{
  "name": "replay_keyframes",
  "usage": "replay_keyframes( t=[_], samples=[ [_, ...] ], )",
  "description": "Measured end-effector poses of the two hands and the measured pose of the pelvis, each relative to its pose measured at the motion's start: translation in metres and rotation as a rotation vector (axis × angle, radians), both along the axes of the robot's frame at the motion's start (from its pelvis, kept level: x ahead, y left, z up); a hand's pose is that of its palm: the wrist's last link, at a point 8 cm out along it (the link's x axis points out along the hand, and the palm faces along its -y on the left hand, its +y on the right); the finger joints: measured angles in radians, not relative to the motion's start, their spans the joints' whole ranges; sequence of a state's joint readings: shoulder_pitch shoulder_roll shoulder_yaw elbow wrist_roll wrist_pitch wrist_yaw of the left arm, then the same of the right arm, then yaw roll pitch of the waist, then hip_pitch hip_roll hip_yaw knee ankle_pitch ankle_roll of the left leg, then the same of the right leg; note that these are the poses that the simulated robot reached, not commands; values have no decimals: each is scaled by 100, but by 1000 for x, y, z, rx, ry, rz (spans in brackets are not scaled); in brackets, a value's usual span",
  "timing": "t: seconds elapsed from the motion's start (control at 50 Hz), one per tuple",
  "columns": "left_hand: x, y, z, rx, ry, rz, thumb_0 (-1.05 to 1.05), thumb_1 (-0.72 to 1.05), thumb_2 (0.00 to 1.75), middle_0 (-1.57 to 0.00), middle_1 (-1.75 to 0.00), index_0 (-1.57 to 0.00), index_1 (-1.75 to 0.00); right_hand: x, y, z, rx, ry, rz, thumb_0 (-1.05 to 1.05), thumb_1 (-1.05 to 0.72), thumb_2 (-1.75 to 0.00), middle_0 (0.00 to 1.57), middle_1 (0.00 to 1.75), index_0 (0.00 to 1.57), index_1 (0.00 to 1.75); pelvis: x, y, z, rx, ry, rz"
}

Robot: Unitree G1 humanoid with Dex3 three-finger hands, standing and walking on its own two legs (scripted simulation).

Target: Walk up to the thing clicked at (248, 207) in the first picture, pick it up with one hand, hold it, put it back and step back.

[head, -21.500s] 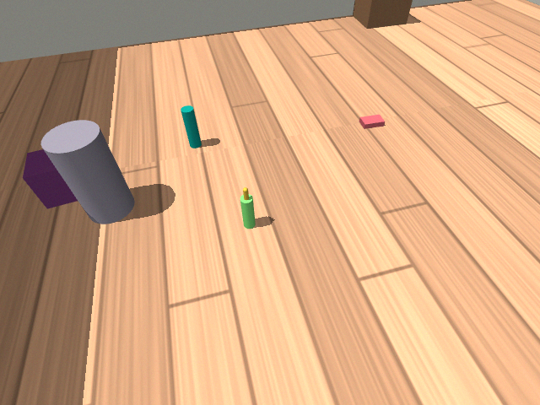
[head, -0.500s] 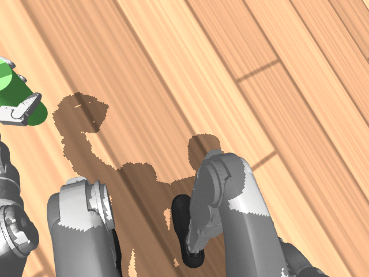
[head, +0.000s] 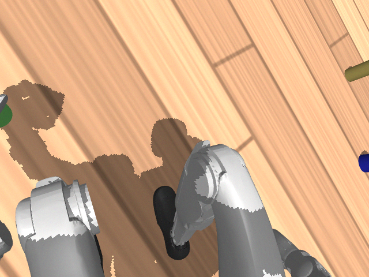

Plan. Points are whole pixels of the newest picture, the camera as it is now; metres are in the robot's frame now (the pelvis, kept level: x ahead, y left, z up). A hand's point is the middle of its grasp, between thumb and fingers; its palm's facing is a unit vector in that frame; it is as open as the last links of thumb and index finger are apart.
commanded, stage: lower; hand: left
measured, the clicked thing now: out of the picture +0.47 +0.28 -0.12
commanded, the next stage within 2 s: loosen in 0.94 s
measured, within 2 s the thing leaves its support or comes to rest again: rests again in 1.28 s
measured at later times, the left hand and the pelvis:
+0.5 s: hand out of the picture +0.48 +0.28 -0.15, palm faces +0.28 -0.96 +0.00, open 8.7 cm; pelvis -0.01 +0.00 +0.00, yaw -2 degrees
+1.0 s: hand out of the picture +0.48 +0.28 -0.17, palm faces +0.28 -0.96 +0.01, open 8.7 cm; pelvis -0.01 +0.01 +0.00, yaw -3 degrees
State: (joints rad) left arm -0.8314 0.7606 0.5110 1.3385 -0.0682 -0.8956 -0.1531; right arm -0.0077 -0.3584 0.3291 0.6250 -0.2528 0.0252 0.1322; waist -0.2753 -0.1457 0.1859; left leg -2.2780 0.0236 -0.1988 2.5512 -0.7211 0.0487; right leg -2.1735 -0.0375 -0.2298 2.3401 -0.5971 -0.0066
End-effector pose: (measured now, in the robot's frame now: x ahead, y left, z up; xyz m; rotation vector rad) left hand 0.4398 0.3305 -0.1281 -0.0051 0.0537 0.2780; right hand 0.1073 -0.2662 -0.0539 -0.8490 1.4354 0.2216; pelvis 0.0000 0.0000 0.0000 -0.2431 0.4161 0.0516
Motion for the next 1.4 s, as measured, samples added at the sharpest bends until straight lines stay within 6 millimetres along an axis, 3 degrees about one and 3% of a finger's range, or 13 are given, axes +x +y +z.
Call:
replay_keyframes(
  t=[0.18, 0.78, 1.12, 1.28, 1.4],
  samples=[
    [-2, -4, -11, -19, -2, 12, -3, -35, 112, -85, -116, -87, -119, 8, 5, 5, -18, -3, 56, 0, -91, -90, 21, 30, 20, 30, -2, 2, -1, -19, -28, -3],
    [2, -7, -36, -21, -3, 12, -3, -35, 113, -85, -116, -87, -119, 5, 14, 14, -66, 33, 147, 0, -90, -90, 21, 30, 20, 30, -6, 5, -3, -62, -79, -27],
    [5, -5, -41, -24, -5, 37, -3, -35, 112, -86, -114, -88, -117, 10, 19, 19, -85, 26, 191, -1, -90, -90, 21, 30, 20, 30, -9, 6, -4, -76, -99, -35],
    [7, -7, -42, -18, -12, 11, -3, -29, 90, -90, -99, -92, -101, 8, 19, 20, -92, 35, 192, -1, -91, -89, 21, 30, 20, 30, -9, 7, -3, -81, -101, -36],
    [7, -6, -41, -22, -14, 27, -2, -35, 65, -83, -80, -85, -81, 8, 19, 21, -93, 34, 193, -1, -91, -89, 21, 30, 20, 30, -9, 7, -2, -82, -101, -37]
  ],
)
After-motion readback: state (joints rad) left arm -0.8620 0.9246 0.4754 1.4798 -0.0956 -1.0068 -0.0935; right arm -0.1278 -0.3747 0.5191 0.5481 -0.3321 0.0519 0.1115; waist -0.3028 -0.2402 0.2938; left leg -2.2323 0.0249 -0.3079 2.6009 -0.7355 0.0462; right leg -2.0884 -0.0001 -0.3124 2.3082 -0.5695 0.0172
